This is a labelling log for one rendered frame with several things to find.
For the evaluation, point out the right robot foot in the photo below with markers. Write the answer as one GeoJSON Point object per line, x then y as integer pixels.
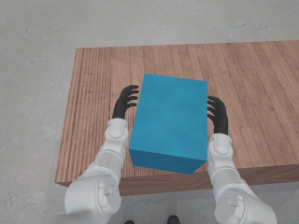
{"type": "Point", "coordinates": [173, 220]}

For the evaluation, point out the robot left hand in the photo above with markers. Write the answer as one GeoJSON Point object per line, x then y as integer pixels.
{"type": "Point", "coordinates": [121, 105]}

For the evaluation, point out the robot right forearm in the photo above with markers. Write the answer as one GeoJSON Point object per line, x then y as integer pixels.
{"type": "Point", "coordinates": [221, 169]}

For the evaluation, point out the carton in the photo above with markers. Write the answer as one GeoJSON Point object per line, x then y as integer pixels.
{"type": "Point", "coordinates": [170, 127]}

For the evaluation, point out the robot left upper arm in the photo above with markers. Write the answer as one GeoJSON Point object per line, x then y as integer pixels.
{"type": "Point", "coordinates": [89, 200]}

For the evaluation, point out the robot right hand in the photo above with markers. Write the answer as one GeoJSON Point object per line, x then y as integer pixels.
{"type": "Point", "coordinates": [220, 118]}

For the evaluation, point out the robot right upper arm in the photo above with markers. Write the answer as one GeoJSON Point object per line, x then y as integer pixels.
{"type": "Point", "coordinates": [235, 206]}

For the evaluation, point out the robot left forearm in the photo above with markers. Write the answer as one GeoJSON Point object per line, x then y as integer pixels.
{"type": "Point", "coordinates": [110, 158]}

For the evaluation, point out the pedestal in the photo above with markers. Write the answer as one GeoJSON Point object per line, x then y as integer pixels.
{"type": "Point", "coordinates": [258, 83]}

